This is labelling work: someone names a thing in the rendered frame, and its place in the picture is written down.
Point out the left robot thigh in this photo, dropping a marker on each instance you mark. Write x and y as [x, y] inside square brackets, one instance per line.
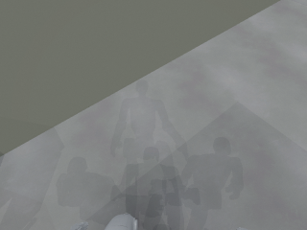
[122, 222]

